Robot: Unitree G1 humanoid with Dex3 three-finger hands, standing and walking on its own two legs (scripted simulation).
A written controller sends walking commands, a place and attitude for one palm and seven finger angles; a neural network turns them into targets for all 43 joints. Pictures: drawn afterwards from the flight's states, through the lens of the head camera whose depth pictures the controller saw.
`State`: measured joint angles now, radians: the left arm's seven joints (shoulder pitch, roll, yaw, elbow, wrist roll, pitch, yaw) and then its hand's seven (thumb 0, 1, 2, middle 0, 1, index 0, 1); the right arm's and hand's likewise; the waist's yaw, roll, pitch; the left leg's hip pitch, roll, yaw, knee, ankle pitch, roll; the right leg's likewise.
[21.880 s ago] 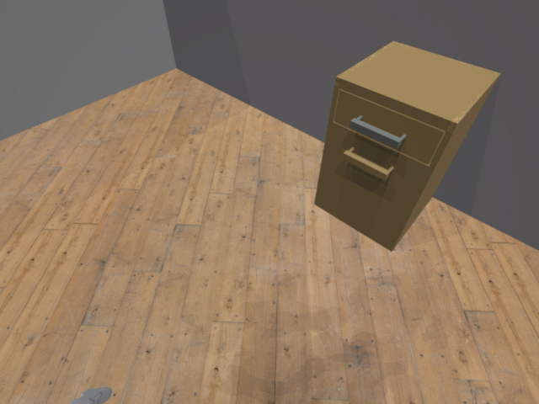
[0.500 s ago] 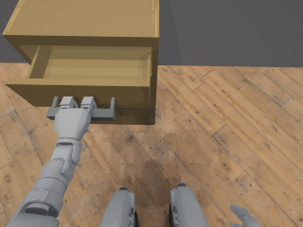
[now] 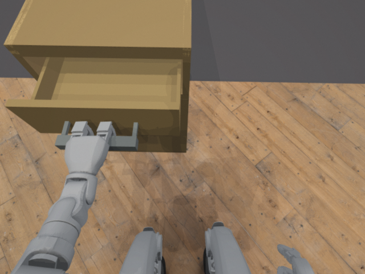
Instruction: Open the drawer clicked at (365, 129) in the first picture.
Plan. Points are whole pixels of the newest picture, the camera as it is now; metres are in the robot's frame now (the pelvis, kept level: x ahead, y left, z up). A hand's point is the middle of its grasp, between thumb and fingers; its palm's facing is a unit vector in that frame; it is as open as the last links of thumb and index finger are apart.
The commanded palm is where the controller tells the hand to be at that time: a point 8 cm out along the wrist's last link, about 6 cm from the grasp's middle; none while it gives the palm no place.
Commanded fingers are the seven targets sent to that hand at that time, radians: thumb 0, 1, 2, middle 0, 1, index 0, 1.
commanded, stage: pull the drawer open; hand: left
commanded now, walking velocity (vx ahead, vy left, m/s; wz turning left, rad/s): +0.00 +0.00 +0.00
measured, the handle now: (99, 134) +0.43 +0.21 -0.05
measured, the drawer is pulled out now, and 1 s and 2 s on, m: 0.14 0.18 0.21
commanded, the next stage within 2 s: none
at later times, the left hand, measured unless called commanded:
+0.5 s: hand (96, 165) +0.36 +0.21 -0.07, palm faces -0.05 -0.03 -1.00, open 6.1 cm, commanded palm +0.32 +0.21 -0.03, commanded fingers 0.00 0.90 0.90 -0.40 -1.35 -0.40 -1.35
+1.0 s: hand (94, 174) +0.34 +0.21 -0.07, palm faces -0.03 -0.04 -1.00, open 6.1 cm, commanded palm +0.30 +0.22 -0.03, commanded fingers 0.00 0.90 0.90 -0.40 -1.35 -0.40 -1.35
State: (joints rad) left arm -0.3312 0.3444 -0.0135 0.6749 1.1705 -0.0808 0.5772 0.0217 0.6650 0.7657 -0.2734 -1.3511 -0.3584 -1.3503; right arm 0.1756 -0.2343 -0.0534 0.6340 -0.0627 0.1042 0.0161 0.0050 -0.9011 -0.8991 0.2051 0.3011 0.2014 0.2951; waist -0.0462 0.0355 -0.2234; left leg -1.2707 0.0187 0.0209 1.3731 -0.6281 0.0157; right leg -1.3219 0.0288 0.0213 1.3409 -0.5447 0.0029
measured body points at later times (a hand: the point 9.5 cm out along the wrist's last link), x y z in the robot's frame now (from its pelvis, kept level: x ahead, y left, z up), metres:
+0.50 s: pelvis +0.00 +0.00 +0.00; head +0.14 -0.01 +0.43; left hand +0.36 +0.21 -0.02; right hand +0.13 -0.26 -0.14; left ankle +0.00 +0.11 -0.60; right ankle +0.03 -0.12 -0.60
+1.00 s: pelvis +0.00 -0.01 +0.00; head +0.14 -0.01 +0.43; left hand +0.33 +0.21 -0.02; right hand +0.14 -0.26 -0.14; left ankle +0.00 +0.11 -0.60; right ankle +0.03 -0.12 -0.60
